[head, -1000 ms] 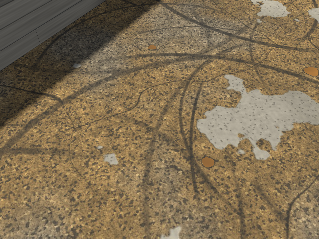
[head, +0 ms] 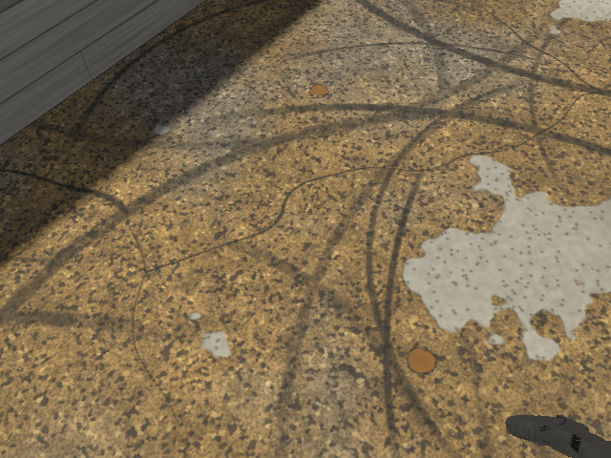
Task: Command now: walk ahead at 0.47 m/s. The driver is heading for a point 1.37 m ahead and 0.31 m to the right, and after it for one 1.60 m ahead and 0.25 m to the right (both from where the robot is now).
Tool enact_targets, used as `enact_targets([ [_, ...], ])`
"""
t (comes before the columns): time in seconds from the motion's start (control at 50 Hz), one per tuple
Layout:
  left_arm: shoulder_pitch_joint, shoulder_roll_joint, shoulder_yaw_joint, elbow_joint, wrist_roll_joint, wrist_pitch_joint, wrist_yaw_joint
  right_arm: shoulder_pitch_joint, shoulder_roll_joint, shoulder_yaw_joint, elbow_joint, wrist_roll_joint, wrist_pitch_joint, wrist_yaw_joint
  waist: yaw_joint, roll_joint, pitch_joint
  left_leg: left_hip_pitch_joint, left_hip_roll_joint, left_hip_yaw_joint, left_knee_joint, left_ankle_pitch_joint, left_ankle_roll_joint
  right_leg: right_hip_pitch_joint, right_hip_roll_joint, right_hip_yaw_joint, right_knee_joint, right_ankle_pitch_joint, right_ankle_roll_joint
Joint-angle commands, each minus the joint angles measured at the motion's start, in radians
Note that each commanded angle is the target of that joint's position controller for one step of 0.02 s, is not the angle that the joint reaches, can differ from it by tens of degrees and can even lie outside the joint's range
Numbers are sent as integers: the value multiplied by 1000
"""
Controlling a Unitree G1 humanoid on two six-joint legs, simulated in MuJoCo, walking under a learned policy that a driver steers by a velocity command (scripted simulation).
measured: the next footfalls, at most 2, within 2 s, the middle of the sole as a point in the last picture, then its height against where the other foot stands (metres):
left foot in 0.06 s outside the picture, level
right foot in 0.58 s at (420, 428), level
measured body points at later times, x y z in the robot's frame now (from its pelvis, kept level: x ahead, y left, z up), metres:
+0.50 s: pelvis +0.29 +0.01 +0.01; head +0.32 +0.00 +0.46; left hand +0.50 +0.24 -0.09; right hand +0.27 -0.26 -0.14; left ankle +0.20 +0.12 -0.73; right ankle +0.48 -0.14 -0.69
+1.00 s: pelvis +0.57 -0.05 +0.02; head +0.59 -0.05 +0.46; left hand +0.56 +0.22 -0.12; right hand +0.75 -0.29 -0.10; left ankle +0.76 +0.13 -0.68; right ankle +0.49 -0.13 -0.73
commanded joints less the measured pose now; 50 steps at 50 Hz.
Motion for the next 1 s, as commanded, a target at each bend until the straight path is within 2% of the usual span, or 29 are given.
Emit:
enact_targets([
  [0.02,3,197,46,-33,0,6,8,-49,-116,-32,-78,0,-23,8,-96,-145,35,100,-44,20,-23,-55,47,-39,-286,71,117,873,-101],
  [0.04,-13,206,51,-40,5,15,8,62,-150,-51,-49,1,-21,2,-156,-166,-46,241,-77,41,-16,-79,71,-34,-276,56,249,1050,-89],
  [0.06,-30,198,47,-51,10,24,6,238,-190,-75,5,4,-16,-7,-240,-161,-148,476,-80,39,-28,-56,102,-113,-236,31,451,1083,-61],
  [0.08,-27,164,32,-77,26,22,4,428,-252,-92,46,-12,-9,-20,-292,-63,-290,814,110,-186,14,-105,167,-371,-183,18,759,758,-40],
  [0.1,117,0,-10,-74,15,1,-13,491,-282,-96,75,-19,-6,-12,-196,222,-457,1107,355,-711,-124,-382,342,-736,30,63,1120,-128,19],
  [0.12,16,106,14,-77,-16,-30,-18,449,-186,-69,76,-12,-8,-10,-236,133,-369,1023,320,-778,-241,-461,296,-840,2,187,1239,-214,-9],
  [0.14,-91,162,32,-123,-46,-49,-19,344,-155,-58,61,-11,-14,-13,-205,112,-194,862,294,-617,-273,-398,253,-906,-49,155,1253,-134,-26],
  [0.16,-146,167,34,-137,-45,-58,-11,256,-134,-50,44,-16,-23,-11,-166,6,-115,692,263,-496,-306,-264,231,-862,-104,134,1205,-37,-28],
  [0.18,-166,163,44,-138,-31,-54,-3,213,-107,-42,40,-27,-30,-6,-132,-24,-66,566,228,-399,-331,-158,217,-816,-137,119,1151,17,-23],
  [0.2,-136,142,46,-136,-22,-42,-2,198,-87,-35,46,-39,-34,-4,-94,1,-66,490,198,-334,-359,-120,207,-746,-166,127,1119,48,-21],
  [0.24,-116,99,43,-139,-17,-18,0,210,-85,-32,66,-30,-36,-3,-66,24,-40,405,176,-265,-407,-104,216,-712,-184,113,1049,48,-6],
  [0.34,-318,110,44,-223,3,-8,0,297,-156,-45,99,-27,-31,-38,-101,7,31,388,152,-166,-461,-62,208,-834,-200,78,748,282,46],
  [0.4,-438,91,32,-253,-1,-17,-13,357,-174,-47,114,-17,-24,-46,-143,7,35,405,119,-98,-451,-36,171,-770,-149,29,537,432,48],
  [0.46,-523,100,27,-284,-12,-19,-28,427,-183,-50,143,-6,-13,-47,-172,12,44,507,157,-105,-416,-52,162,-776,-130,31,447,436,40],
  [0.5,-550,119,30,-306,-14,-22,-40,445,-189,-54,156,-4,-1,-49,-164,15,44,596,200,-119,-371,-27,148,-795,-124,44,407,373,15],
  [0.54,-512,149,41,-307,-15,-27,-48,433,-203,-60,154,-6,13,-52,-126,35,17,652,224,-125,-303,80,126,-731,-105,34,384,294,-13],
  [0.56,-433,174,54,-289,-14,-29,-49,409,-206,-61,148,-7,20,-52,-75,42,-29,652,204,-102,-204,233,108,-618,-75,7,364,272,-33],
  [0.58,-267,219,81,-236,-13,-28,-43,406,-181,-51,142,-15,26,-52,-3,27,-130,603,149,-61,-10,326,82,-401,-52,-12,361,274,-63],
  [0.6,-82,299,104,-199,-2,-24,-34,428,-137,-31,115,-36,27,-53,47,-94,-289,412,81,-7,315,90,46,-102,-228,190,383,278,-127],
  [0.62,-34,358,114,-171,2,-19,-44,554,-1,6,117,-28,5,-42,-26,-371,-395,21,-110,-25,634,-540,-12,197,-421,673,236,38,-277],
  [0.64,-58,248,83,-187,-1,-24,-48,495,-117,-18,127,-4,-17,-39,5,-244,-354,-86,-64,-163,756,-601,8,169,-402,733,162,-63,-244],
  [0.66,-149,209,70,-206,0,-29,-46,401,-171,-33,98,20,-32,-36,-9,-189,-219,-143,-15,-150,770,-510,29,47,-376,586,152,-2,-203],
  [0.68,-232,192,62,-225,5,-32,-46,353,-167,-33,90,16,-37,-44,-40,-108,-148,-108,40,-122,732,-413,28,-88,-342,469,132,136,-188],
  [0.7,-276,171,58,-230,12,-35,-48,329,-159,-38,88,-1,-34,-49,-63,-81,-99,-71,72,-117,675,-354,22,-195,-311,385,107,241,-184],
  [0.74,-290,140,49,-221,19,-40,-51,355,-122,-40,97,-7,-10,-49,-105,-103,-87,22,103,-119,607,-296,14,-284,-265,289,55,320,-176],
  [0.8,-245,170,57,-194,12,-44,-41,315,-98,-39,82,-15,13,-51,-113,-87,-44,-23,113,-102,504,-230,-11,-312,-257,216,7,398,-194],
  [0.86,-198,183,60,-172,9,-33,-24,210,-96,-42,46,-24,13,-49,-90,-77,-11,-101,112,-95,340,-87,-35,-285,-246,167,-18,405,-185],
  [0.94,-143,191,60,-146,2,-25,-12,78,-74,-32,9,-20,2,-38,-50,-85,22,-57,75,-54,121,75,-38,-281,-211,93,-36,372,-156],
  [1.0,-88,194,62,-114,-3,-15,-10,-3,-72,-26,-18,-13,-4,-26,-26,-83,48,-65,55,-43,38,76,-28,-207,-235,84,-17,380,-156],
])
Over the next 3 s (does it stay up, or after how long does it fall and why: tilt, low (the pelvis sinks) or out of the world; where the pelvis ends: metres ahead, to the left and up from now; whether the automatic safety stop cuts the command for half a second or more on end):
stays up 1.40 -0.20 0.00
